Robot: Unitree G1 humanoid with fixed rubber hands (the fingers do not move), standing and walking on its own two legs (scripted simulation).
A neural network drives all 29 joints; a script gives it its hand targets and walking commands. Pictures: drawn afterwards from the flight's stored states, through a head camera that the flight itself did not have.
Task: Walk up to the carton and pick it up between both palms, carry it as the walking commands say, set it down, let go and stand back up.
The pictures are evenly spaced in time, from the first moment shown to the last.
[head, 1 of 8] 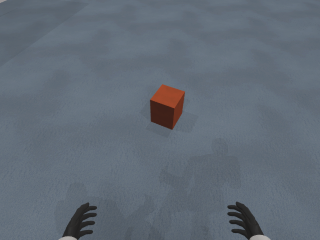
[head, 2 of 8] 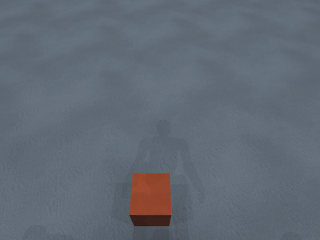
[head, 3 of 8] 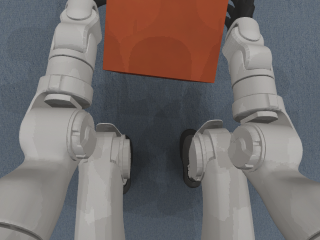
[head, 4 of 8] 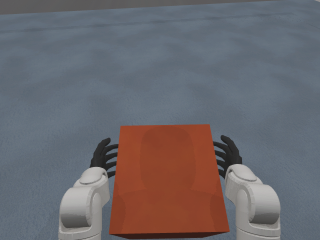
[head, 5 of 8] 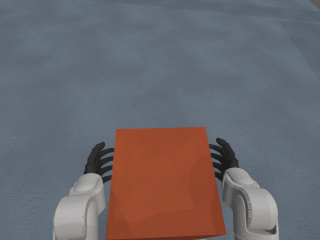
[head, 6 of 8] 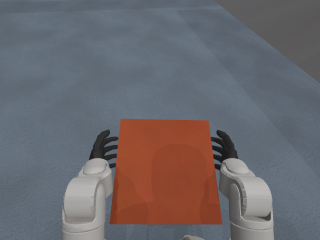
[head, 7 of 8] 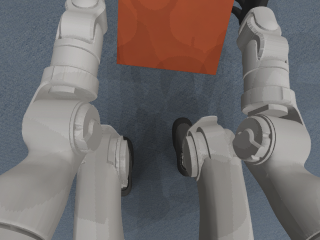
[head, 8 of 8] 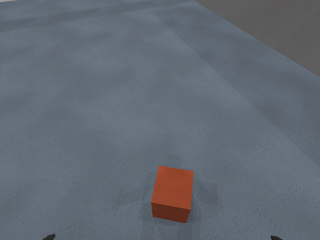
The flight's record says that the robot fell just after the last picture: no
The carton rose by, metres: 0.67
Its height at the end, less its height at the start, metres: +0.00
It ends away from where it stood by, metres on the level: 2.58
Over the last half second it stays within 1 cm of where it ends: yes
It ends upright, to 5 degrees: yes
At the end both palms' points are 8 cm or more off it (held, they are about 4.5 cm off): yes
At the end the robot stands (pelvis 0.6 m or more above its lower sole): yes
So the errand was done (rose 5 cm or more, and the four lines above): yes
